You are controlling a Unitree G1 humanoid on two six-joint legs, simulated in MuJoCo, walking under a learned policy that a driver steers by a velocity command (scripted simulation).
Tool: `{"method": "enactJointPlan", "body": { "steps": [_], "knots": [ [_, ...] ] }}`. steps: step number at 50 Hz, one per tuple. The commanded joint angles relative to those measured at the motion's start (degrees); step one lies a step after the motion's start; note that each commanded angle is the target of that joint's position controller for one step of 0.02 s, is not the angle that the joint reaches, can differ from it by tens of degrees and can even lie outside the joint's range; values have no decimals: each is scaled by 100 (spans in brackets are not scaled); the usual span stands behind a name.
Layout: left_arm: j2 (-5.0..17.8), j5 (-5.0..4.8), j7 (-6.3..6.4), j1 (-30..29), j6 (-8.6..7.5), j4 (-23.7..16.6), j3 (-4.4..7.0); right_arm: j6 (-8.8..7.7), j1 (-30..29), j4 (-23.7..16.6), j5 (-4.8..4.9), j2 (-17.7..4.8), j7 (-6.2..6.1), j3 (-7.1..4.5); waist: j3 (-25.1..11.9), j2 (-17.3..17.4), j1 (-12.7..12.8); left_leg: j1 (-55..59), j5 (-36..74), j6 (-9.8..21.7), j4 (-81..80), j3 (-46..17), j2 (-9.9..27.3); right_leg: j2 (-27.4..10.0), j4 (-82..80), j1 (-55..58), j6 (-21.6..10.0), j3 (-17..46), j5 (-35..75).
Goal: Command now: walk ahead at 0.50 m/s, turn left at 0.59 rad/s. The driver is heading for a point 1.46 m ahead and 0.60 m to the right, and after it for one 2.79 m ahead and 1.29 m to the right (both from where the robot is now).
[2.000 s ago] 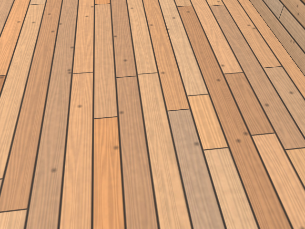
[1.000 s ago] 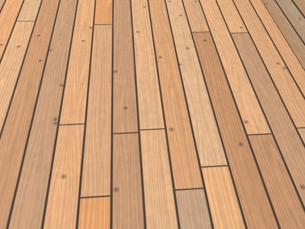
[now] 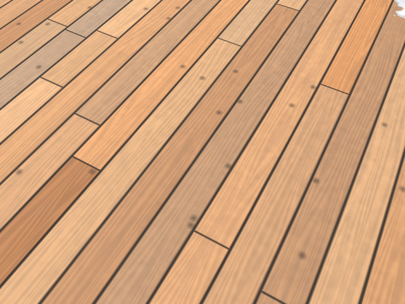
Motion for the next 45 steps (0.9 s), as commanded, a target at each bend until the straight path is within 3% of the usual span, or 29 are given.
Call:
{"method": "enactJointPlan", "body": {
  "steps": [1, 2, 3, 5, 8, 12, 15, 18, 20, 21, 22, 23, 24, 25, 26, 27, 28, 29, 30, 32, 34, 38, 42, 45],
  "knots": [
    [674, 52, 5, -509, -382, -715, 84, -138, 884, -158, -13, -776, -47, -215, -1052, 109, -414, 3073, 399, 1228, -1997, -2971, 1635, -236, 550, -2936, -221, 672, 636],
    [755, 125, 15, -390, -312, -678, 143, -144, 576, -264, -62, -610, -62, -147, -894, 170, -191, 2435, 907, 1137, -2111, -2596, 1463, -365, 181, -2475, -195, 711, 845],
    [738, 116, -12, -219, -213, -619, 156, -149, 440, -302, -108, -516, -84, -103, -856, 222, -57, 2106, 1185, 1103, -2242, -2360, 1424, -440, -13, -2195, -157, 677, 991],
    [532, 158, -31, -121, -72, -553, 116, -208, 539, -210, -106, -551, -126, -92, -772, 191, -11, 1771, 1914, 1121, -2424, -1877, 1366, -452, -406, -2053, -28, 511, 1321],
    [375, 156, -27, -607, 9, -686, 46, -252, 837, -6, -112, -677, -210, -102, -488, 253, -186, 1734, 2246, 946, -2627, -1278, 1236, -460, -1274, -2378, 63, 426, 2342],
    [282, 67, -123, -1147, -19, -805, -21, -288, 1040, 183, -134, -701, -244, -63, -240, 325, -468, 1875, 1643, 572, -2823, -704, 1100, -278, -2554, -2256, -97, 293, 3750],
    [271, 9, -204, -1519, -23, -958, -58, -302, 1222, 382, -141, -751, -242, -66, -2, 293, -638, 2379, 1512, 506, -2881, -550, 1313, -142, -3044, -2452, -222, 301, 3831],
    [247, -2, -335, -1786, -47, -1154, -91, -222, 1368, 537, -136, -760, -259, -77, 107, 230, -725, 3176, 2091, 464, -2577, -382, 1563, 17, -3325, -2870, -382, 292, 3280],
    [262, 11, -427, -1748, -65, -1243, -92, -146, 1310, 553, -125, -813, -299, -87, -5, 307, -626, 3497, 3183, 363, -2179, -232, 1649, 178, -3417, -2741, -528, 103, 2745],
    [330, 26, -447, -1579, -57, -1246, -62, -114, 1220, 520, -126, -881, -329, -98, -196, 430, -504, 3553, 4250, 289, -1837, -125, 1628, 349, -3400, -2383, -621, -86, 2450],
    [465, 44, -443, -1281, -32, -1214, 2, -73, 1165, 486, -127, -964, -368, -113, -486, 587, -335, 3612, 5387, 213, -1341, -40, 1592, 566, -3317, -1897, -721, -285, 2146],
    [683, 53, -421, -641, -9, -1095, 116, -19, 1074, 450, -130, -1022, -405, -113, -875, 621, 27, 3483, 6132, 106, -455, 98, 1484, 795, -3383, -1048, -864, -415, 2067],
    [975, 58, -358, 233, 12, -941, 258, -15, 964, 383, -115, -1037, -445, -94, -1325, 459, 510, 2657, 5619, -104, 820, 253, 1311, 676, -3619, 416, -1118, -45, 2509],
    [1573, 122, -263, 1006, 49, -898, 420, -135, 1366, 163, -219, -610, -417, 53, -2164, -641, 512, 518, 2885, -483, 3105, 369, 649, -770, -3541, 2707, -1987, 2264, 2672],
    [1392, 24, -271, 1001, 40, -879, 342, -333, 1545, 150, -250, -258, -292, 210, -2787, -1348, 307, -1170, -1990, -679, 4443, -511, -327, -1611, -4440, 3947, -2736, 4863, 2143],
    [1029, 18, -236, 934, 77, -882, 251, -509, 1050, 34, -36, -739, -177, 103, -2332, -830, 543, -1815, -1765, -529, 4657, -1086, 112, -1367, -4647, 3768, -2363, 4312, 1447],
    [855, 34, -204, 623, 96, -978, 206, -595, 597, -129, 78, -774, -139, 119, -1591, -421, 473, -1957, -1315, -445, 4291, -970, 390, -1166, -4747, 2939, -2111, 3525, 1446],
    [763, 50, -200, 259, 107, -1068, 168, -618, 410, -170, -12, -725, -161, 118, -999, 107, 216, -1760, -1046, -448, 3674, -851, 590, -941, -4899, 1921, -1957, 3010, 1892],
    [619, 90, -183, 4, 104, -1168, 112, -571, 403, -166, -138, -784, -203, 57, -726, 168, 9, -1382, -873, -503, 3205, -805, 752, -757, -5049, 1217, -1878, 2641, 2408],
    [653, 125, -147, -182, 116, -1297, 116, -436, 663, -193, -196, -670, -230, 51, -598, -116, -264, -929, -786, -665, 2731, -736, 833, -570, -5283, 449, -1940, 2389, 2884],
    [790, 107, -93, -147, 100, -1323, 158, -342, 612, -251, -217, -535, -273, 90, -534, -203, -302, -785, -470, -855, 2115, -577, 812, -419, -5360, -31, -1930, 1982, 3321],
    [933, 12, 12, 160, 169, -1263, 223, -358, -257, -467, -211, -300, -263, 196, -476, -356, 50, -283, 1241, -995, 286, -457, 500, 27, -5208, -407, -1516, 1501, 2908],
    [898, -32, 46, 571, 274, -1166, 224, -440, -735, -625, -83, -475, -172, 141, -545, -509, 247, -38, 1456, -950, -595, -618, 268, -148, -4775, 109, -1351, 2067, 2249],
    [868, 5, 62, 506, 314, -1215, 230, -525, -462, -599, -48, -697, -132, 22, -586, -711, -12, 413, 857, -700, -939, -679, 246, -306, -4237, 473, -1178, 2603, 2069]
  ]
}}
